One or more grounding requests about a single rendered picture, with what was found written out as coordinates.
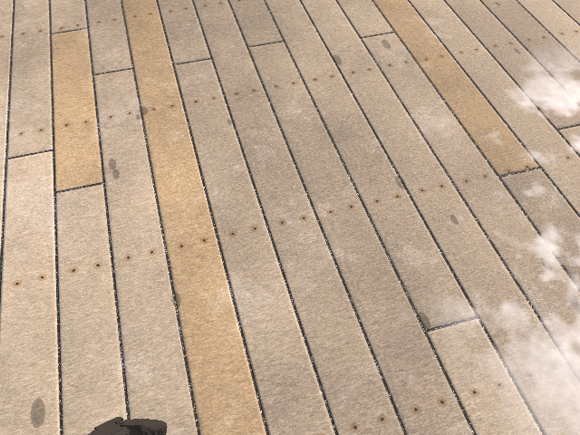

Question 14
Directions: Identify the robot left hand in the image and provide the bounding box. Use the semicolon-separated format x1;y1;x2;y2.
88;417;167;435

